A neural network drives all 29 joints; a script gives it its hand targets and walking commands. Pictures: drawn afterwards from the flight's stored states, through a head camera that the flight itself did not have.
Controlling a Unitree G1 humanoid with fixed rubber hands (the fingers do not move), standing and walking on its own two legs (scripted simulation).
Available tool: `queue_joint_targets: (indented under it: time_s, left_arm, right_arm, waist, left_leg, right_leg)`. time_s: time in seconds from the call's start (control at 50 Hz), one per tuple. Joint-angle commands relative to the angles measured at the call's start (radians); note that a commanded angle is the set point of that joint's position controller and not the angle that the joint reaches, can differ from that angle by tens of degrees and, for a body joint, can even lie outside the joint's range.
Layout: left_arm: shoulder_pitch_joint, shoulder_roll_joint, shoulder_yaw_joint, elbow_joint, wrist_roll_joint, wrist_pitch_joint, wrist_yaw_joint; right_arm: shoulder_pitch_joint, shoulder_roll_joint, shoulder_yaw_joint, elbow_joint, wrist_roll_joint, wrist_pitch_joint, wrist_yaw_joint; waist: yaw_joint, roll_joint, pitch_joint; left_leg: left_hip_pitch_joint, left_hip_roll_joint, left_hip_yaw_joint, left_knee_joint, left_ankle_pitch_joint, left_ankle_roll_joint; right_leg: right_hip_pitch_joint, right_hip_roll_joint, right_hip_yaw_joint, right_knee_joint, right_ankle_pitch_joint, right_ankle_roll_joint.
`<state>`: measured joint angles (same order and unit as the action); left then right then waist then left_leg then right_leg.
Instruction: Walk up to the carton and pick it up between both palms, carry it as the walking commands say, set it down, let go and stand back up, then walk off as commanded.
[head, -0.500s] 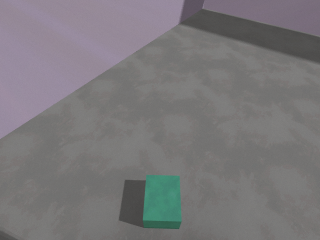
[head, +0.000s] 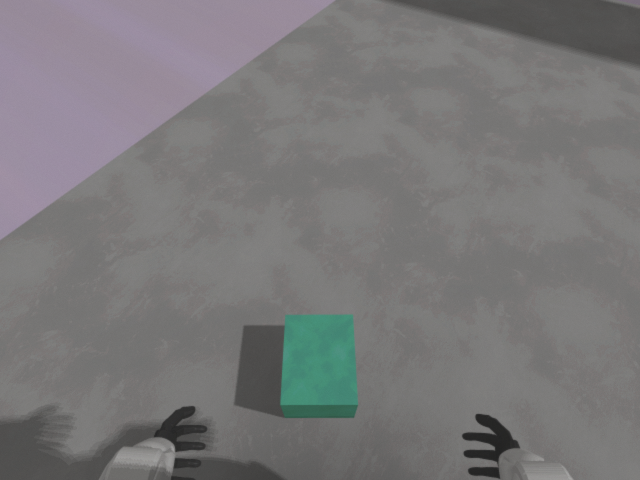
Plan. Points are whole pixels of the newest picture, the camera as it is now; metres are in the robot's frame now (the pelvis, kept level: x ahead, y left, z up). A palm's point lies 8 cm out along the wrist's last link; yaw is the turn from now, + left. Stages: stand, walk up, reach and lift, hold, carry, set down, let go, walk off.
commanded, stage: reach and lift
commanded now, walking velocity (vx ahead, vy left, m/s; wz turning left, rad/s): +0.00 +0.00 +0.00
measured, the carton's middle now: (319, 365) +0.48 +0.03 -0.68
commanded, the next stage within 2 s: none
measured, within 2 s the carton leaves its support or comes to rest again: neither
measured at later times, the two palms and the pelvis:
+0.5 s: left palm (180, 450) +0.19 +0.22 -0.15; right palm (476, 445) +0.21 -0.20 -0.15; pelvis -0.05 -0.01 -0.05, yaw +0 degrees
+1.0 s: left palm (218, 343) +0.36 +0.20 -0.18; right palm (440, 345) +0.37 -0.19 -0.19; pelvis -0.06 +0.00 -0.08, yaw +1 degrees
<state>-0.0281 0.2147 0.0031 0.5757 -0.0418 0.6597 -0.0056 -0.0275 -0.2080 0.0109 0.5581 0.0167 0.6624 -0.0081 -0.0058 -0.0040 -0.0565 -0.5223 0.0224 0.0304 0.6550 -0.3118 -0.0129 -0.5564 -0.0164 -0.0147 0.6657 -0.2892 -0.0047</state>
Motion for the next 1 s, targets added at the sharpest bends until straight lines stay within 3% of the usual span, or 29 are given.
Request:
queue_joint_targets:
  time_s: [0.0,0.04,0.08,0.14,0.16,0.18,0.22,0.24,0.26,0.28,0.32,0.36,0.42,0.44,0.5,0.52,0.54,0.58,0.6,0.62,0.64,0.72,0.76,0.8,0.82,0.84,0.92,0.96,0.98]
  left_arm:
    - [0.076,0.056,0.091,-0.178,0.085,-0.078,-0.015]
    - [-0.037,0.031,0.070,-0.210,0.041,-0.128,-0.039]
    - [-0.060,0.061,0.120,-0.257,0.044,-0.192,-0.039]
    - [0.015,0.086,0.129,-0.142,0.050,-0.224,-0.035]
    - [-0.080,0.093,0.123,-0.239,0.044,-0.236,-0.044]
    - [-0.035,0.075,0.120,-0.166,0.060,-0.233,-0.037]
    - [-0.071,0.045,0.093,-0.204,0.050,-0.210,-0.043]
    - [-0.109,0.043,0.072,-0.205,0.011,-0.189,-0.052]
    - [-0.074,0.038,0.108,-0.147,0.045,-0.172,-0.045]
    - [-0.048,0.089,0.141,-0.086,0.064,-0.168,-0.050]
    - [-0.121,0.103,0.156,-0.124,0.073,-0.168,-0.056]
    - [-0.202,0.083,0.155,-0.117,0.053,-0.179,-0.055]
    - [-0.351,0.119,0.153,-0.129,0.044,-0.169,-0.061]
    - [-0.441,0.118,0.112,-0.162,0.014,-0.178,-0.060]
    - [-0.508,0.140,0.167,-0.109,0.031,-0.182,-0.051]
    - [-0.552,0.149,0.160,-0.079,0.053,-0.158,-0.039]
    - [-0.621,0.115,0.136,-0.084,0.020,-0.162,-0.033]
    - [-0.619,0.125,0.174,-0.026,0.030,-0.163,-0.022]
    - [-0.677,0.083,0.144,-0.051,0.010,-0.175,-0.016]
    - [-0.651,0.095,0.192,0.035,0.030,-0.159,-0.004]
    - [-0.710,0.077,0.174,0.019,0.016,-0.167,0.011]
    - [-0.834,0.083,0.193,0.090,0.048,-0.221,0.038]
    - [-0.813,0.050,0.224,0.102,0.029,-0.248,0.053]
    - [-0.835,0.071,0.255,0.140,0.032,-0.288,0.062]
    - [-0.993,0.097,0.238,0.027,0.029,-0.315,0.070]
    - [-0.931,0.069,0.231,0.089,0.033,-0.319,0.082]
    - [-1.007,0.055,0.243,0.080,0.036,-0.373,0.103]
    - [-1.020,0.068,0.247,0.070,0.025,-0.395,0.105]
    - [-1.052,0.068,0.241,0.137,0.022,-0.387,0.107]
  right_arm:
    - [0.064,-0.015,-0.063,-0.143,-0.085,-0.068,0.023]
    - [-0.063,0.015,-0.074,-0.264,-0.059,-0.135,0.030]
    - [-0.093,0.003,-0.077,-0.332,-0.039,-0.187,0.031]
    - [0.085,0.024,-0.111,-0.204,-0.061,-0.200,-0.006]
    - [-0.002,0.017,-0.132,-0.283,-0.050,-0.208,-0.010]
    - [0.026,0.030,-0.132,-0.238,-0.050,-0.209,-0.017]
    - [0.010,-0.001,-0.146,-0.226,-0.043,-0.190,-0.008]
    - [-0.066,-0.023,-0.174,-0.256,-0.066,-0.168,-0.013]
    - [-0.051,0.029,-0.119,-0.195,-0.048,-0.143,-0.016]
    - [-0.040,0.038,-0.104,-0.197,-0.059,-0.137,-0.027]
    - [-0.130,0.078,-0.075,-0.226,-0.020,-0.133,-0.019]
    - [-0.215,0.065,-0.113,-0.221,-0.045,-0.144,-0.030]
    - [-0.348,0.035,-0.100,-0.204,-0.029,-0.127,-0.031]
    - [-0.385,0.023,-0.115,-0.168,-0.030,-0.129,-0.038]
    - [-0.540,0.008,-0.130,-0.186,-0.020,-0.144,-0.045]
    - [-0.545,-0.014,-0.169,-0.115,-0.024,-0.125,-0.048]
    - [-0.606,0.012,-0.118,-0.094,0.005,-0.126,-0.043]
    - [-0.660,-0.058,-0.188,-0.081,-0.060,-0.136,-0.049]
    - [-0.714,-0.072,-0.203,-0.104,-0.061,-0.151,-0.052]
    - [-0.689,-0.031,-0.176,0.001,-0.041,-0.141,-0.048]
    - [-0.717,-0.055,-0.195,0.033,-0.047,-0.151,-0.036]
    - [-0.848,-0.062,-0.191,0.085,-0.020,-0.213,-0.032]
    - [-0.856,-0.056,-0.203,0.115,-0.038,-0.239,-0.034]
    - [-0.890,-0.047,-0.183,0.130,-0.018,-0.281,-0.039]
    - [-0.952,-0.085,-0.216,0.130,-0.007,-0.298,-0.040]
    - [-0.965,-0.109,-0.243,0.110,-0.020,-0.319,-0.044]
    - [-1.057,-0.148,-0.265,0.109,-0.015,-0.391,-0.044]
    - [-1.088,-0.157,-0.266,0.066,-0.020,-0.416,-0.050]
    - [-1.138,-0.167,-0.270,0.142,-0.020,-0.416,-0.048]
  waist:
    - [0.056,0.083,-0.103]
    - [0.043,0.029,-0.183]
    - [0.088,-0.069,-0.360]
    - [0.034,-0.065,-0.419]
    - [-0.001,-0.039,-0.537]
    - [0.021,-0.001,-0.472]
    - [-0.005,0.038,-0.458]
    - [-0.029,-0.067,-0.419]
    - [0.027,-0.013,-0.327]
    - [0.073,-0.087,-0.275]
    - [0.084,-0.024,-0.316]
    - [0.043,-0.046,-0.230]
    - [0.059,0.005,-0.247]
    - [-0.003,0.009,-0.225]
    - [0.057,-0.019,-0.321]
    - [0.028,0.051,-0.320]
    - [0.049,0.029,-0.315]
    - [0.008,-0.069,-0.367]
    - [-0.010,-0.032,-0.419]
    - [0.056,0.031,-0.372]
    - [0.014,0.014,-0.397]
    - [0.063,0.062,-0.451]
    - [0.032,-0.059,-0.527]
    - [0.052,-0.049,-0.598]
    - [0.016,0.008,-0.703]
    - [0.030,0.040,-0.692]
    - [0.026,0.022,-0.813]
    - [0.008,-0.051,-0.981]
    - [0.035,-0.015,-0.883]
  left_leg:
    - [0.022,-0.059,-0.034,-0.060,0.335,0.054]
    - [-0.001,-0.043,-0.040,0.008,0.306,0.065]
    - [-0.041,-0.042,-0.039,0.083,0.379,0.064]
    - [-0.151,-0.058,-0.002,0.138,0.381,0.027]
    - [-0.116,-0.058,-0.011,0.158,0.417,0.026]
    - [-0.134,-0.064,0.003,0.172,0.413,0.019]
    - [-0.085,-0.053,-0.014,0.152,0.196,0.012]
    - [-0.111,-0.056,-0.004,0.151,0.165,0.022]
    - [-0.182,-0.069,0.012,0.160,0.147,0.021]
    - [-0.232,-0.065,0.033,0.159,0.120,0.022]
    - [-0.233,-0.068,0.031,0.167,0.057,0.035]
    - [-0.274,-0.063,0.035,0.165,0.007,0.032]
    - [-0.273,-0.054,0.042,0.193,-0.116,0.027]
    - [-0.252,-0.053,0.042,0.195,-0.174,0.026]
    - [-0.266,-0.041,0.037,0.218,-0.125,0.029]
    - [-0.268,-0.055,0.034,0.204,-0.160,0.018]
    - [-0.285,-0.050,0.039,0.217,-0.174,0.019]
    - [-0.271,-0.047,0.027,0.223,-0.113,0.022]
    - [-0.251,-0.049,0.007,0.225,-0.093,0.010]
    - [-0.274,-0.051,0.030,0.226,-0.100,0.003]
    - [-0.224,-0.050,0.011,0.228,-0.085,-0.002]
    - [-0.316,-0.060,0.015,0.253,-0.039,-0.008]
    - [-0.341,-0.073,0.012,0.266,0.089,-0.007]
    - [-0.361,-0.081,0.014,0.290,0.157,-0.012]
    - [-0.311,-0.087,0.013,0.302,0.145,-0.022]
    - [-0.304,-0.089,0.013,0.291,0.184,-0.029]
    - [-0.275,-0.099,-0.005,0.325,0.304,-0.031]
    - [-0.245,-0.106,0.004,0.340,0.370,-0.025]
    - [-0.314,-0.103,-0.003,0.325,0.323,-0.028]
  right_leg:
    - [0.106,0.037,0.046,-0.047,0.285,-0.051]
    - [0.064,0.027,0.058,0.014,0.305,-0.023]
    - [0.121,0.029,0.052,0.103,0.397,0.016]
    - [0.172,0.032,0.071,0.175,0.533,0.023]
    - [0.121,0.041,0.057,0.189,0.524,0.029]
    - [0.072,0.041,0.048,0.199,0.494,0.026]
    - [0.015,0.057,0.023,0.166,0.232,0.003]
    - [-0.017,0.067,0.016,0.162,0.185,0.013]
    - [-0.042,0.053,0.030,0.148,0.148,0.007]
    - [-0.033,0.049,0.027,0.137,0.129,0.027]
    - [-0.048,0.040,0.029,0.128,0.058,0.024]
    - [-0.081,0.048,0.030,0.129,0.008,0.018]
    - [-0.086,0.047,0.018,0.146,-0.145,0.009]
    - [-0.120,0.047,0.019,0.146,-0.205,0.012]
    - [-0.081,0.039,0.032,0.162,-0.167,0.015]
    - [-0.102,0.048,0.028,0.160,-0.172,0.014]
    - [-0.099,0.040,0.031,0.168,-0.216,0.009]
    - [-0.106,0.066,0.006,0.195,-0.124,0.018]
    - [-0.125,0.070,-0.003,0.210,-0.082,0.009]
    - [-0.132,0.049,0.008,0.214,-0.112,0.009]
    - [-0.206,0.057,-0.006,0.233,-0.102,0.000]
    - [-0.220,0.055,0.001,0.256,-0.030,0.002]
    - [-0.205,0.068,0.001,0.263,0.099,0.018]
    - [-0.205,0.065,0.005,0.282,0.173,0.023]
    - [-0.224,0.067,0.001,0.284,0.181,0.021]
    - [-0.234,0.073,-0.016,0.295,0.218,0.013]
    - [-0.317,0.093,-0.011,0.293,0.285,0.015]
    - [-0.226,0.104,-0.024,0.309,0.378,0.026]
    - [-0.284,0.094,-0.018,0.312,0.319,0.028]
